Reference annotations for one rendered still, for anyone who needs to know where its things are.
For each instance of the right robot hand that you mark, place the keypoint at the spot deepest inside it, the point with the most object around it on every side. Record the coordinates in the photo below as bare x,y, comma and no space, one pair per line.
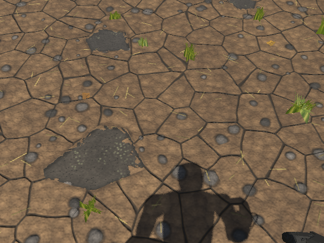
302,237

